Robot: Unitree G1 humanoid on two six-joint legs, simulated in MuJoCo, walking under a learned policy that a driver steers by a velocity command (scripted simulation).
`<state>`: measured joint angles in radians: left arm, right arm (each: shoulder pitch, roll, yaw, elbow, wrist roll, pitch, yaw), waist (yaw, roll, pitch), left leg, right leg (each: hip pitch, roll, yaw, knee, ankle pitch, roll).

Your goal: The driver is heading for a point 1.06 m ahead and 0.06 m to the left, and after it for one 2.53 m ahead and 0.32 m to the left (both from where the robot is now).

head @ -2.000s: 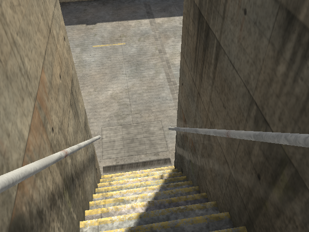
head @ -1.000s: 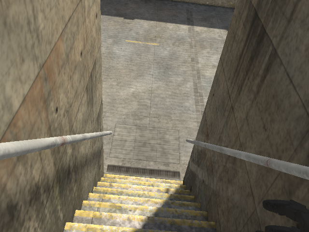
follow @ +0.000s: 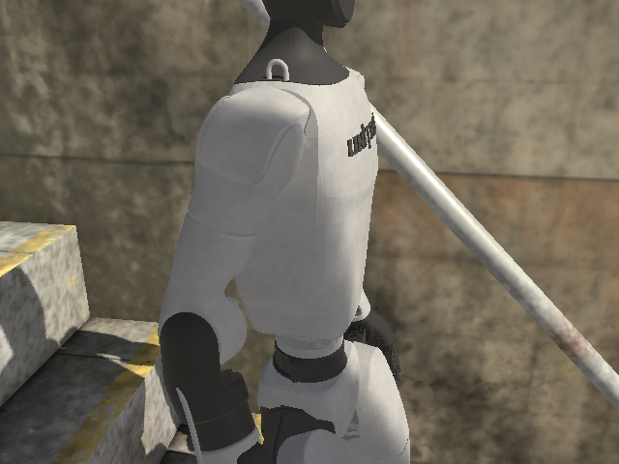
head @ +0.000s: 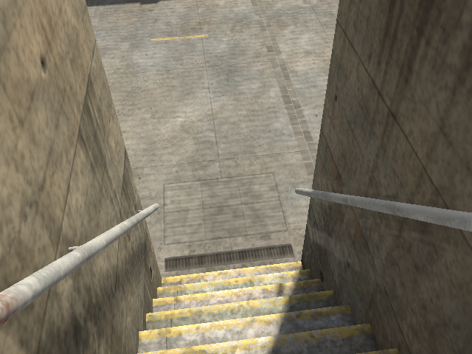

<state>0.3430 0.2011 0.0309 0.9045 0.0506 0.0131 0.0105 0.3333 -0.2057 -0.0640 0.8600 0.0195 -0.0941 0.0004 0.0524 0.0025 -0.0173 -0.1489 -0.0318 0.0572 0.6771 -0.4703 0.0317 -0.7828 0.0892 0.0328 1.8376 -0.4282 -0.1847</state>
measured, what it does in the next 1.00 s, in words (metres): goes down: right foot 0.23 m lower, then left foot 0.23 m lower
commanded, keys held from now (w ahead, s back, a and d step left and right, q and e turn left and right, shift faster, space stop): w+e+shift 0.04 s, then w+shift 0.22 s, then w+q+shift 0.66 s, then w+shift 0.08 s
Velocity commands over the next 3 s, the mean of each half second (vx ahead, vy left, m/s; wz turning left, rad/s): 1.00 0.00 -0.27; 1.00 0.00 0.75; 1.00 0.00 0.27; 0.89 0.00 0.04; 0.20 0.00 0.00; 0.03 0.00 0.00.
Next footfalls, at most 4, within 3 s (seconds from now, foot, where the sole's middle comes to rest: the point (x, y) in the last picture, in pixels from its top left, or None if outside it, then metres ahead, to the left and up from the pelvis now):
0.22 right None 0.20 -0.07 -0.98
0.52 left None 0.41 0.05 -1.21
0.96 right None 0.67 -0.15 -1.44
1.30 left None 0.85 0.13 -1.67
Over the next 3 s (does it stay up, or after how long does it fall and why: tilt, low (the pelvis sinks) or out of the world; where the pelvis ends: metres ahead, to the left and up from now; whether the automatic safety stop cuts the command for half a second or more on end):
stays up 1.41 0.20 -1.59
